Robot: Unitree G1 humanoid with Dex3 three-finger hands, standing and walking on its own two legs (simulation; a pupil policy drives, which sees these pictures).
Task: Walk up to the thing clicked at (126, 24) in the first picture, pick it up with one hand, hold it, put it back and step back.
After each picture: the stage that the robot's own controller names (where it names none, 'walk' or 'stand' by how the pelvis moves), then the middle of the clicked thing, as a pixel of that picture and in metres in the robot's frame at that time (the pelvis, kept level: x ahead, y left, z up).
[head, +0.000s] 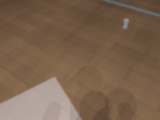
stand; (125, 23) +1.76 -0.52 -0.72
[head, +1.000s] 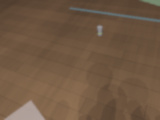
walk; (99, 30) +1.69 -0.03 -0.69
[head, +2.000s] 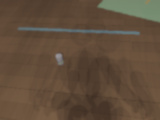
walk; (59, 59) +1.08 +0.34 -0.72
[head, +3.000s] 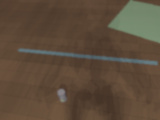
walk; (62, 95) +0.69 +0.29 -0.72
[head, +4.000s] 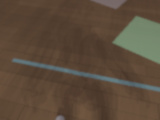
walk; out of the picture +0.47 +0.20 -0.70
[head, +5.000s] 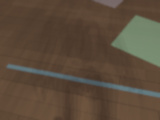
stand; out of the picture +0.37 +0.22 -0.71
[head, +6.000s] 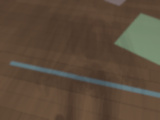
stand; out of the picture +0.37 +0.22 -0.72
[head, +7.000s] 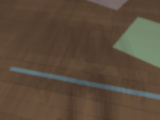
stand; out of the picture +0.37 +0.23 -0.73
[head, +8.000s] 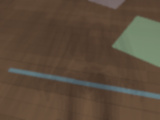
stand; out of the picture +0.36 +0.23 -0.73
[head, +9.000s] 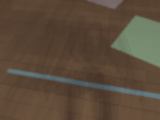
stand; out of the picture +0.35 +0.24 -0.73
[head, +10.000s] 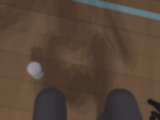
go down; (36, 70) +0.42 +0.24 -0.40
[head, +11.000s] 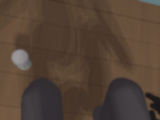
go down; (22, 60) +0.43 +0.27 -0.31
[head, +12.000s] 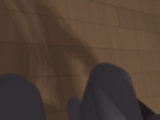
close in; out of the picture +0.41 +0.30 -0.22
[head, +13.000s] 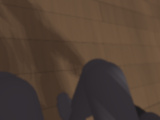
close; out of the picture +0.40 +0.31 -0.22
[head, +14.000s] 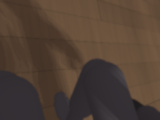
lift; out of the picture +0.38 +0.29 -0.23
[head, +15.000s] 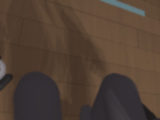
lift; out of the picture +0.32 +0.29 -0.13
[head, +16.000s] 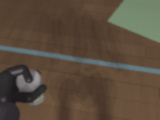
lift; (32, 88) +0.32 +0.19 +0.02
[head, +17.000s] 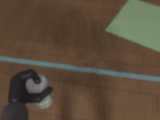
hold; (40, 92) +0.32 +0.17 -0.01
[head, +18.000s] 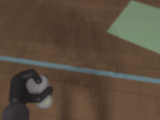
hold; (40, 92) +0.32 +0.17 -0.01
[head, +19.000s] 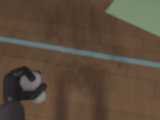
crouch; (34, 88) +0.34 +0.19 -0.06
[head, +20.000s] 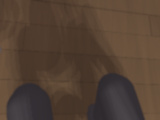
lower; out of the picture +0.47 +0.28 -0.10
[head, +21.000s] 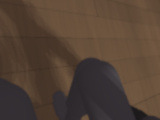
lower; out of the picture +0.41 +0.31 -0.22
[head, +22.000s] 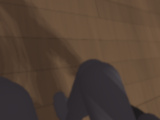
lower; out of the picture +0.40 +0.31 -0.22
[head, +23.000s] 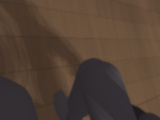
lower; out of the picture +0.40 +0.31 -0.22
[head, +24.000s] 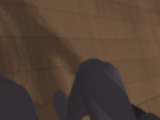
lower; out of the picture +0.40 +0.31 -0.22
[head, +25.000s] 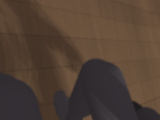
open; out of the picture +0.39 +0.30 -0.22
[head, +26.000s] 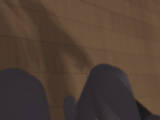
stand; out of the picture +0.39 +0.29 -0.23
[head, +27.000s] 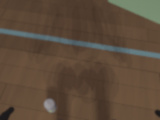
stand; (50, 105) +0.38 +0.22 -0.57
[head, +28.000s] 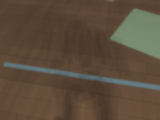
stand; out of the picture +0.36 +0.21 -0.66
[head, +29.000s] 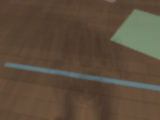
stand; out of the picture +0.36 +0.21 -0.67
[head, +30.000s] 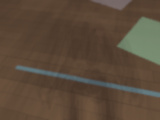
stand; out of the picture +0.37 +0.19 -0.72
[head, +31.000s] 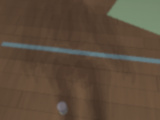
walk; (62, 108) +0.43 +0.17 -0.70
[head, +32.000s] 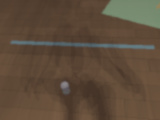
walk; (65, 88) +0.67 +0.24 -0.70
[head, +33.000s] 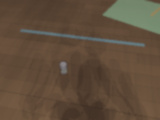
stand; (63, 67) +1.00 +0.23 -0.70
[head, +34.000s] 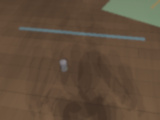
stand; (63, 65) +0.98 +0.25 -0.72
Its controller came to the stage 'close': yes
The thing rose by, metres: 0.71
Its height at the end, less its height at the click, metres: +0.00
